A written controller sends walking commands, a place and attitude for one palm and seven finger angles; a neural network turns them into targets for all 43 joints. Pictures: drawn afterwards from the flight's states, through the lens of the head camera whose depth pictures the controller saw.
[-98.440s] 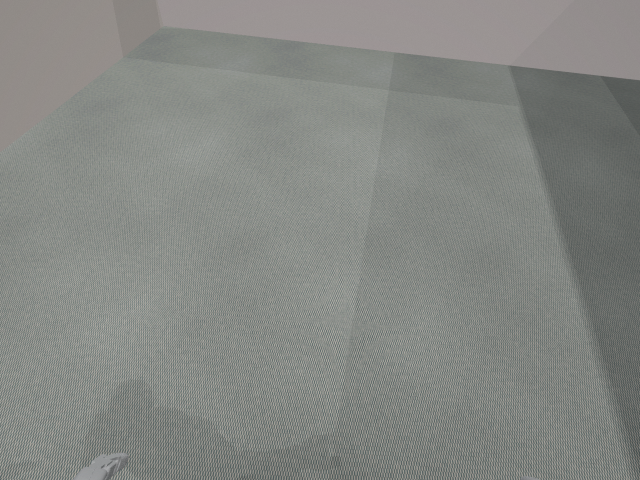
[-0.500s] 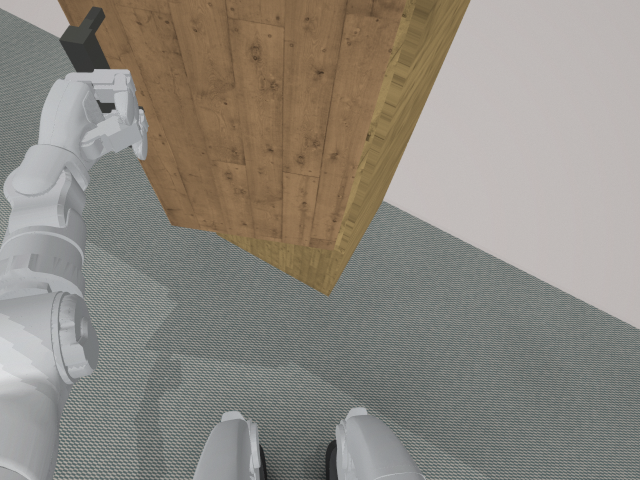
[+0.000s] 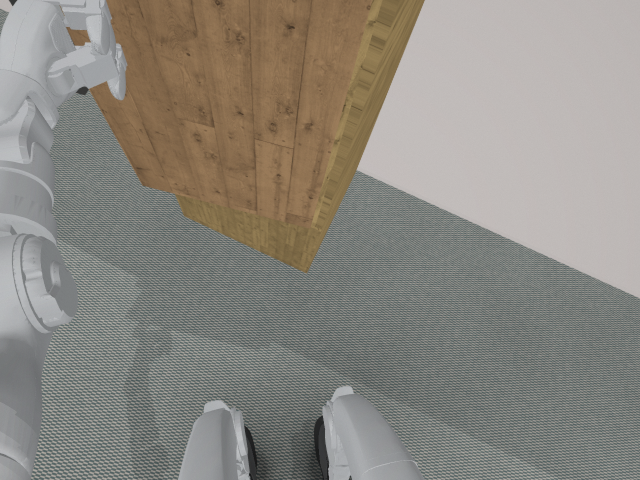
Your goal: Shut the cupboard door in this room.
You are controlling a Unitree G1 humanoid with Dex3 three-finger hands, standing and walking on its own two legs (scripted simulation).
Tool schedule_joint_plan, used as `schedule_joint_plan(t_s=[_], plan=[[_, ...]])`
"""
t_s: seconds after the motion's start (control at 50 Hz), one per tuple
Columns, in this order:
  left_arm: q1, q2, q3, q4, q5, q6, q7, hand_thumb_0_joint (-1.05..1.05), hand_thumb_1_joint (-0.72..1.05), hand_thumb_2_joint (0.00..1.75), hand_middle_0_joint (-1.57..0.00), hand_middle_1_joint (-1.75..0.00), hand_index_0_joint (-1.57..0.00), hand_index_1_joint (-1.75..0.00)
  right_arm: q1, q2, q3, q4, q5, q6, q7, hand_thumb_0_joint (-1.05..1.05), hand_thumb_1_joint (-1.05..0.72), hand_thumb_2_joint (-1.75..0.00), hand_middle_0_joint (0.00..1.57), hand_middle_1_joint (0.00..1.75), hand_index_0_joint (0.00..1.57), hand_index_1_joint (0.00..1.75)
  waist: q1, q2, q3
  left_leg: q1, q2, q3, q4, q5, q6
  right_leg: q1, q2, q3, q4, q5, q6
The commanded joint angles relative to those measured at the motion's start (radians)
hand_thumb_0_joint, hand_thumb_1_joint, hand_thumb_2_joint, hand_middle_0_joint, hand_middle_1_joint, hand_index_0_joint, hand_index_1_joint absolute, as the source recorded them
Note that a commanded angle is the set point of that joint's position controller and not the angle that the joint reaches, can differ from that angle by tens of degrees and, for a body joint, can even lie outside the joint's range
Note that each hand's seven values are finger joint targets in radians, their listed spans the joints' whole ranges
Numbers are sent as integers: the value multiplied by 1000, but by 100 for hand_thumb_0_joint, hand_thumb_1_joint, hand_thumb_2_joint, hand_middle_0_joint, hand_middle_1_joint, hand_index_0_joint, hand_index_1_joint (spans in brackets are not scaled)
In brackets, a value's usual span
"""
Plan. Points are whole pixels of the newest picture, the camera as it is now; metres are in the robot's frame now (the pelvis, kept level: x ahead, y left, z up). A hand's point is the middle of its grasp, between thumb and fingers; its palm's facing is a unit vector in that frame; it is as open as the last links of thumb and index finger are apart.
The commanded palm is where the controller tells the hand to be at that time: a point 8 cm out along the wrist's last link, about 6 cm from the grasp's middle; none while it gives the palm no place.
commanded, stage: push the door shut along its arc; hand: left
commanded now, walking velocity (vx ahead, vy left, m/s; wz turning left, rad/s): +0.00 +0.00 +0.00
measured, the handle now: (57, 16) +0.64 +0.21 +0.10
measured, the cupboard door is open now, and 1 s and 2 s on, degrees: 11 5 5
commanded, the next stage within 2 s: pull the fist back off the door in 0.42 s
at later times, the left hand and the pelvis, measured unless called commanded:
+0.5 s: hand (134, 32) +0.60 +0.13 +0.11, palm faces -0.34 -0.94 -0.04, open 2.9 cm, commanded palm +0.63 +0.14 +0.10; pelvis +0.00 +0.00 -0.02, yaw -1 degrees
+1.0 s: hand (148, 34) +0.59 +0.12 +0.12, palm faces +0.07 -1.00 -0.03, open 3.1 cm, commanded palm +0.55 +0.15 +0.10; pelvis +0.01 -0.02 +0.01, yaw +0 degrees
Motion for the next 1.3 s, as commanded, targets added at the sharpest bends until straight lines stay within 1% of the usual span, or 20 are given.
schedule_joint_plan(t_s=[0.0,0.02,0.12,0.3,0.5,0.52,0.54,0.56,0.58,0.64,0.68,0.7,0.74,0.78,0.86,0.98,1.04,1.1,1.24,1.28], plan=[[-550,225,43,-213,-15,-55,-22,0,90,90,-130,-150,-130,-150,215,-215,-71,-23,3,-14,-20,0,-90,-90,20,30,20,30,-46,179,-577,605,-23,-125,-92,425,-4,64,41,31,-137,269,-25],[-550,198,22,-194,-15,-44,-28,0,90,90,-130,-150,-130,-150,211,-213,-69,-24,2,-14,-19,0,-90,-90,20,30,20,30,-53,162,-560,584,-27,-125,-92,407,-2,63,42,29,-138,261,-25],[-620,234,18,-147,-1,-24,-35,0,90,90,-130,-150,-130,-150,214,-213,-58,-18,3,-19,-27,0,-90,-90,20,30,20,30,-80,172,-517,513,-27,-109,-68,356,6,48,42,35,-137,236,-22],[-667,295,23,-151,43,-2,-47,0,90,90,-130,-150,-130,-150,237,-216,-55,-19,-7,-16,-29,0,-90,-90,20,30,20,30,-87,236,-609,518,-23,-109,-16,441,5,31,46,25,-83,299,-25],[-803,172,-67,-117,33,60,-55,0,90,90,-130,-150,-130,-150,251,-221,-54,33,-8,-35,-32,0,-90,-90,20,30,20,30,-148,235,-563,548,-14,-128,6,411,10,-93,54,0,-83,245,-24],[-805,208,143,-143,-37,75,138,0,90,90,-130,-150,-130,-150,312,-194,-36,-11,-32,-43,-17,0,-90,-90,20,30,20,30,-98,277,-566,488,2,-140,-21,404,4,-44,38,17,-97,247,-22],[-745,188,128,-123,-9,76,233,0,90,90,-130,-150,-130,-150,311,-194,-36,-9,-38,-46,3,0,-90,-90,20,30,20,30,-86,268,-603,503,4,-150,-35,412,-4,-34,40,14,-86,238,-19],[-709,113,93,-121,-4,80,286,0,90,90,-130,-150,-130,-150,307,-187,-45,-16,-43,-44,18,0,-90,-90,20,30,20,30,-89,283,-594,515,6,-154,-38,431,-11,-53,34,8,-77,244,-19],[-694,86,115,-150,-4,75,345,0,90,90,-130,-150,-130,-150,328,-188,-54,-15,-61,-37,32,0,-90,-90,20,30,20,30,-90,230,-616,525,7,-158,-40,442,-13,-36,34,1,-77,255,-13],[-640,85,144,-247,75,9,513,0,90,90,-130,-150,-130,-150,335,-177,-65,-38,-88,-26,74,0,-90,-90,20,30,20,30,-54,250,-664,539,-2,-146,-44,484,-19,8,33,6,-74,281,-12],[-650,84,84,-256,162,-30,556,0,90,90,-130,-150,-130,-150,347,-177,-69,-30,-96,-9,98,0,-90,-90,20,30,20,30,-73,248,-641,538,-5,-135,-55,464,-17,21,31,10,-88,277,-9],[-648,68,54,-277,189,-50,558,0,90,90,-130,-150,-130,-150,343,-178,-75,-32,-96,-3,109,0,-90,-90,20,30,20,30,-74,260,-640,554,-10,-130,-65,449,-16,28,33,14,-101,273,-10],[-633,149,100,-309,202,-86,538,0,90,90,-130,-150,-130,-150,341,-190,-82,-36,-89,11,109,0,-90,-90,20,30,20,30,-58,247,-684,570,-14,-124,-82,451,-16,98,36,26,-112,302,-16],[-616,122,90,-317,158,-100,495,0,90,90,-130,-150,-130,-150,322,-185,-87,-46,-72,19,106,0,-90,-90,20,30,20,30,-51,231,-708,580,-25,-112,-108,429,-16,171,40,34,-137,328,-15],[-503,156,153,-247,86,-94,438,0,90,90,-130,-150,-130,-150,311,-180,-80,-55,-50,27,88,0,-90,-90,20,30,20,30,-24,141,-630,473,-39,-74,-148,363,-5,308,40,58,-183,356,-6],[-302,-14,59,-213,63,-140,424,0,90,90,-130,-150,-130,-150,291,-165,-88,-55,-50,33,89,0,-90,-90,20,30,20,30,-15,80,-491,474,-43,-51,-182,350,-4,291,36,53,-214,361,-3],[-198,-35,69,-190,32,-145,404,0,90,90,-130,-150,-130,-150,284,-168,-95,-61,-43,42,86,0,-90,-90,20,30,20,30,11,30,-450,438,-55,-34,-201,332,-1,349,34,62,-228,383,-6],[-201,-96,20,-233,14,-157,391,0,90,90,-130,-150,-130,-150,260,-163,-100,-68,-36,47,83,0,-90,-90,20,30,20,30,7,19,-424,439,-60,-29,-207,310,-1,340,28,66,-236,374,0],[-269,-110,4,-517,-7,-296,421,0,90,90,-130,-150,-130,-150,202,-154,-120,-59,-35,41,72,0,-90,-90,20,30,20,30,44,163,-627,681,-54,-49,-184,471,-17,327,22,58,-185,457,-11],[-213,-125,0,-471,1,-291,430,0,90,90,-130,-150,-130,-150,187,-151,-119,-50,-32,44,72,0,-90,-90,20,30,20,30,50,132,-602,669,-54,-49,-189,468,-20,333,21,54,-188,459,-7]])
